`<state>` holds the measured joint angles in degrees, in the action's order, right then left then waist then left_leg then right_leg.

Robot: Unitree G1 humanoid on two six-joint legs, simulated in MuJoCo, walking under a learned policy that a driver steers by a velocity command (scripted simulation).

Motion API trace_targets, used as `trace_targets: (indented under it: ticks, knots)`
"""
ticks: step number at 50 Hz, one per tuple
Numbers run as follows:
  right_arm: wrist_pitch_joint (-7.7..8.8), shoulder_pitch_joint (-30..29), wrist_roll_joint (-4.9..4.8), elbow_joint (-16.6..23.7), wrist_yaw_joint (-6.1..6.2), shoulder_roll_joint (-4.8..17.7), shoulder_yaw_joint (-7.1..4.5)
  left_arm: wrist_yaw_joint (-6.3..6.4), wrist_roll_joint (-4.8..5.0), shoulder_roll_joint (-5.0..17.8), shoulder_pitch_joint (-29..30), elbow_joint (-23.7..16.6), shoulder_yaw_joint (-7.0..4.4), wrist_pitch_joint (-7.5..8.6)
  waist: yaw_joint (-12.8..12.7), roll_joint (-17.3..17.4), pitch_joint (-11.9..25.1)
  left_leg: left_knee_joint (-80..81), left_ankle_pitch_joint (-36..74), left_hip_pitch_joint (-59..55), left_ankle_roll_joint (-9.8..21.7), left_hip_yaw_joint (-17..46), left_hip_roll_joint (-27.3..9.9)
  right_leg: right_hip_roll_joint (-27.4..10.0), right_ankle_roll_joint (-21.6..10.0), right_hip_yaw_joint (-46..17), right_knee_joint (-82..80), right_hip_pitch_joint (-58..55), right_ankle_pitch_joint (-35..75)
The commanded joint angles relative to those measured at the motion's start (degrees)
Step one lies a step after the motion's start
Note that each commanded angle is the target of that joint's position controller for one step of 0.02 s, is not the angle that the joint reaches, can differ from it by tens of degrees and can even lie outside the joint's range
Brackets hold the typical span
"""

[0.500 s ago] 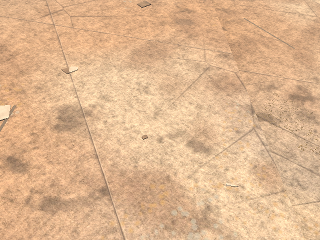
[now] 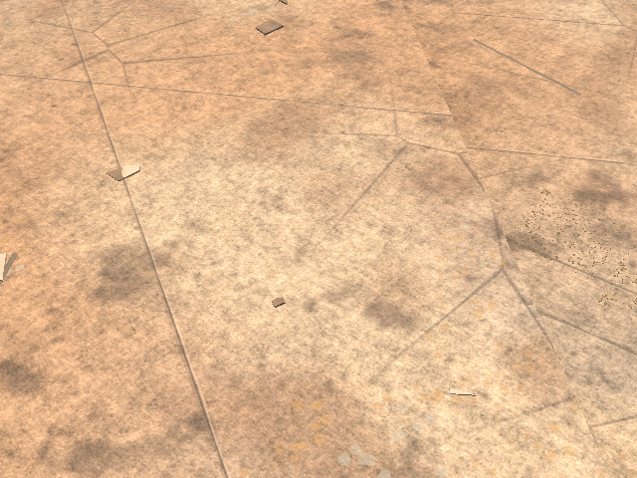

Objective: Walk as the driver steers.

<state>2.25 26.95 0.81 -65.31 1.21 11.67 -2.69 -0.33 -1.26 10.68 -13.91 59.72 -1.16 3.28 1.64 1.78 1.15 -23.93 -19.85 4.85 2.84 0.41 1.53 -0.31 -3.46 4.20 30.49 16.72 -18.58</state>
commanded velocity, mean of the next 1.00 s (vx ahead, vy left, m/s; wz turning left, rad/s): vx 0.47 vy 0.00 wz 0.00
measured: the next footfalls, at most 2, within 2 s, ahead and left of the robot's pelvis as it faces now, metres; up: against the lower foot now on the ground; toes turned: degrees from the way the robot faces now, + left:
left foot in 0.48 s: +0.41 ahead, +0.05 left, +0.00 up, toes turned +4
right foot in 1.04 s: +0.73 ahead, -0.11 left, +0.00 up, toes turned -4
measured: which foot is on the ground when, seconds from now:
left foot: down 0.00-0.00, up 0.02-0.46, down 0.48-1.00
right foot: down 0.00-0.50, up 0.52-1.00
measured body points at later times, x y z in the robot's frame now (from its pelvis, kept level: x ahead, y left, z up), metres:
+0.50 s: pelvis +0.25 -0.01 -0.02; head +0.29 -0.01 +0.43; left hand +0.13 +0.20 -0.16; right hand +0.43 -0.23 -0.14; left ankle +0.37 +0.04 -0.74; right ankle +0.03 -0.09 -0.72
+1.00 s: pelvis +0.53 -0.02 -0.01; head +0.57 -0.02 +0.44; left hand +0.73 +0.18 -0.13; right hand +0.42 -0.24 -0.15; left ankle +0.37 +0.04 -0.74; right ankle +0.69 -0.12 -0.72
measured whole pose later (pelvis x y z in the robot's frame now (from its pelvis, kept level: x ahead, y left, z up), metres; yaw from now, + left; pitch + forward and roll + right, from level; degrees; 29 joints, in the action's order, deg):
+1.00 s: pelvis +0.53 -0.02 -0.01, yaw +0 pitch +1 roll +1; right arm 5.7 28.7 1.4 -62.8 1.0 8.6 -1.1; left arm -1.5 -1.2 9.5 0.5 51.1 -1.6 2.8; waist 4.2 -1.0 -3.8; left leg -11.7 -20.7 -8.2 4.3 -4.3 4.6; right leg -1.3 -5.1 5.6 33.1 31.1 -4.6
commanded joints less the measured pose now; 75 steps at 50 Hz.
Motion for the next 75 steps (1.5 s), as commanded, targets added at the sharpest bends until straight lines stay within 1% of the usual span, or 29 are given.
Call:
trace_targets:
  ticks: [1,2,3,5,8,18,21,23,24,25,26,27,29,30,34,41,46,49,51,52,53,54,55,56,57,59,64,70,75]
  knots:
    - [1.76,-5.5,0.47,5.2,-0.68,0.6,0.68,0.96,-0.93,7.2,-20.3,3.4,-2.28,1.06,-9.8,-13.1,-3.7,-18.0,-7.3,28.7,4.6,-0.9,-1.9,-12.6,-1.8,-19.1,-16.4,-25.7,-13.3]
    - [1.89,-5.8,0.54,7.4,-1.22,0.3,0.59,0.95,-0.20,12.2,-25.1,4.8,-3.49,0.50,-9.3,-19.9,-3.9,-32.5,-12.4,39.2,3.9,-4.2,2.7,-22.5,-7.4,-41.5,-25.8,-26.0,-30.7]
    - [1.72,-7.2,2.05,7.8,-1.83,4.0,-0.14,0.99,-0.03,9.6,-19.2,3.5,-2.97,0.03,-5.7,-11.1,-9.0,-40.4,-8.5,40.2,4.5,-0.5,-2.3,-22.6,-8.8,-41.0,-25.5,-19.0,-32.3]
    - [2.21,-8.6,1.29,7.6,-2.92,2.1,0.17,0.20,0.23,6.6,-10.4,0.1,-2.13,1.09,-2.0,-4.3,-10.8,-40.0,2.6,37.2,3.5,1.4,-5.8,-16.8,-7.0,-28.3,-25.5,-12.6,-15.5]
    - [1.49,-8.7,1.33,7.1,-3.32,2.5,-0.26,0.67,0.31,3.9,-12.4,1.0,-1.18,2.57,-0.7,-4.4,-7.6,-38.1,8.5,34.6,1.4,-1.2,-6.2,-11.9,-5.5,-16.2,-24.4,-14.8,7.7]
    - [0.49,-30.2,0.06,15.4,-3.09,0.5,1.07,1.55,0.16,4.1,-19.8,3.6,-0.17,3.12,-3.9,-7.3,-9.7,-13.9,16.7,30.7,0.9,-8.5,-2.1,-9.5,-5.6,-5.8,-22.3,-17.1,40.5]
    - [0.86,-26.6,0.05,15.3,-2.25,2.7,0.35,1.89,0.01,5.7,-18.1,3.7,-0.58,3.34,-1.0,-7.8,-7.0,-9.9,14.1,22.6,4.4,-9.0,0.5,-11.0,-5.1,-4.4,-15.8,-21.3,57.3]
    - [1.62,-13.4,-0.04,11.2,-1.37,5.1,-1.09,2.05,-0.21,7.1,-16.4,3.5,-1.11,2.97,4.4,-7.7,0.1,-7.0,12.2,9.8,6.6,-8.4,2.9,-10.8,-4.4,-3.5,-0.6,-22.8,64.3]
    - [2.08,-4.8,0.59,8.5,-0.86,6.6,-1.99,1.87,0.17,7.3,-15.5,3.2,-1.21,2.75,8.1,-6.6,4.2,-3.7,13.5,-2.1,7.9,-6.1,0.4,-9.1,-3.8,-2.5,11.2,-16.8,55.4]
    - [2.30,3.3,2.00,7.3,-0.47,11.7,-3.37,1.52,0.32,4.4,-17.0,1.7,-0.63,2.63,9.2,0.2,10.9,-3.2,5.2,-14.4,10.5,10.0,-13.7,-5.2,-3.5,-0.3,29.3,-5.7,30.4]
    - [1.54,1.8,1.43,7.7,-1.11,13.3,-3.94,0.57,2.26,0.5,-23.1,1.7,-0.63,2.43,4.6,12.0,15.9,6.9,0.5,-24.1,19.5,40.8,-26.0,6.2,-1.6,-2.8,49.9,13.1,-10.6]
    - [1.30,-5.6,-0.16,8.9,-1.62,11.3,-3.57,0.73,0.84,4.9,-17.2,0.5,-1.51,2.10,2.8,2.4,8.6,10.4,-6.3,-17.0,17.7,37.1,-23.3,1.5,-2.8,-7.9,51.1,18.8,-5.8]
    - [2.29,-12.1,-0.07,9.4,-1.87,4.4,-1.65,0.36,0.26,4.1,-9.2,-1.7,-1.77,2.38,-0.1,-3.5,-3.5,13.9,2.0,-1.2,13.9,22.7,-19.2,-2.8,-2.9,-7.2,44.5,17.5,1.8]
    - [2.93,-11.4,0.06,8.5,-1.56,2.5,-0.97,0.21,-0.58,3.4,-8.6,-1.9,-1.92,1.79,-1.7,-3.2,-4.3,14.4,7.3,3.0,12.1,17.9,-16.8,-4.2,-2.5,-7.5,41.2,14.5,2.7]
    - [4.42,-6.3,-0.10,6.0,-0.99,3.3,-0.47,-0.75,-1.17,1.4,-8.2,-2.5,-1.81,-0.55,-4.1,-0.4,-5.1,16.1,19.1,6.1,10.2,8.5,-12.9,-5.2,-0.4,-5.1,34.4,13.3,4.9]
    - [4.19,1.5,-0.33,4.9,-0.91,3.7,0.31,-1.45,-0.10,2.0,10.1,-9.0,-1.38,-0.86,-0.1,1.3,-7.6,16.8,32.4,0.2,6.8,1.9,-9.8,-4.7,1.8,-0.2,14.9,20.3,18.3]
    - [3.94,6.2,0.28,3.4,-0.21,4.1,0.45,-1.30,0.18,2.1,17.5,-11.6,-0.98,-0.37,2.1,2.3,-7.8,14.0,39.9,-9.4,7.2,1.3,-11.9,-2.1,0.1,1.6,5.3,20.3,18.3]
    - [3.77,4.3,0.78,3.5,0.27,5.2,0.12,-0.91,0.09,3.2,15.2,-11.7,-1.51,0.37,-0.5,2.9,-6.4,7.9,54.1,-13.1,7.2,0.2,-13.5,0.3,-2.7,2.2,1.7,14.7,12.0]
    - [3.56,2.5,0.84,3.6,0.33,6.4,-0.21,-0.07,0.06,5.3,3.6,-8.1,-2.77,1.02,-5.5,3.1,-0.6,-5.1,63.4,-12.7,6.2,-0.7,-12.9,3.6,-5.1,2.9,-1.7,1.4,9.4]
    - [3.46,1.2,0.29,4.2,0.20,6.4,-0.20,0.43,-0.68,6.9,-5.9,-5.1,-3.68,1.56,-9.7,2.0,4.0,-16.6,55.7,-5.9,5.3,-2.1,-11.3,1.5,-6.7,0.6,-4.7,-11.7,12.5]
    - [3.55,2.2,-1.15,6.3,-0.29,3.1,0.70,1.05,-2.26,12.3,-14.8,-3.7,-5.16,1.74,-11.3,-5.1,11.6,-35.5,33.0,9.6,3.7,-4.9,-6.8,-13.1,-10.8,-16.7,-5.3,-28.2,7.4]
    - [3.47,7.3,-2.34,6.2,-0.76,1.8,0.27,0.31,-1.20,14.1,-14.1,-3.8,-5.86,0.82,-8.0,-14.1,17.1,-54.1,-9.4,25.2,2.3,-3.0,3.8,-24.8,-18.3,-43.2,-13.0,-36.1,6.8]
    - [3.02,2.6,-0.88,6.9,-0.56,5.3,-0.70,-0.19,0.38,11.8,-7.7,-4.7,-5.33,0.36,-6.0,-5.5,10.1,-56.2,-5.2,30.2,3.2,2.7,-0.5,-22.0,-16.7,-38.4,-14.8,-29.5,3.0]
    - [3.23,-2.7,-0.35,8.5,-0.78,4.6,-0.63,-0.39,0.70,8.0,-2.8,-5.4,-4.25,0.65,-5.0,-3.1,2.3,-53.9,-0.8,31.5,3.1,2.6,-2.6,-20.0,-14.9,-30.6,-16.8,-21.0,3.8]
    - [3.17,-4.1,-0.37,8.6,-0.93,3.1,-0.54,-0.41,0.26,5.1,-0.6,-5.4,-3.42,1.18,-3.0,-1.0,-2.2,-50.0,1.7,29.5,3.1,2.7,-4.6,-17.5,-12.2,-24.2,-19.2,-13.9,7.5]
    - [1.51,-2.3,0.91,7.9,-1.52,1.1,-0.51,0.28,0.05,2.0,-1.5,-3.7,-2.33,2.22,-0.1,-2.9,-3.8,-44.9,3.6,24.1,2.3,3.0,-6.2,-13.4,-8.1,-15.3,-21.2,-7.0,12.4]
    - [-0.77,-8.9,0.90,10.8,-2.59,1.2,-0.86,0.54,0.11,5.2,-7.5,-2.0,-2.65,3.78,0.1,-4.4,-5.9,-40.0,11.4,30.4,1.1,2.0,-6.9,-12.0,-5.6,-6.2,-23.7,-7.2,20.2]
    - [-0.33,-21.7,0.32,15.6,-3.28,0.6,0.02,1.19,0.15,4.9,-11.7,-1.7,-2.08,3.73,-2.7,-5.2,-7.4,-23.0,21.0,33.1,0.6,-2.9,-5.9,-10.5,-2.8,2.2,-23.1,-12.7,31.0]
    - [-0.09,-27.7,0.79,18.8,-3.55,0.7,0.35,2.42,-0.10,6.2,-16.0,-0.2,-2.31,2.95,-3.9,-5.6,-7.8,-12.8,16.4,31.5,3.3,-8.2,-3.4,-13.3,-2.9,6.1,-18.3,-22.6,44.2]
Keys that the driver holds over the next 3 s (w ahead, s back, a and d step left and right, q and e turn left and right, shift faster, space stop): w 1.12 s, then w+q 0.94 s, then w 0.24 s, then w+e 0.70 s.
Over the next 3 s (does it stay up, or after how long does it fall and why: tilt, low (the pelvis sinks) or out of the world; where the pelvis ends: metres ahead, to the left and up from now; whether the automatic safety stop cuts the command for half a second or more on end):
stays up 1.50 0.28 0.01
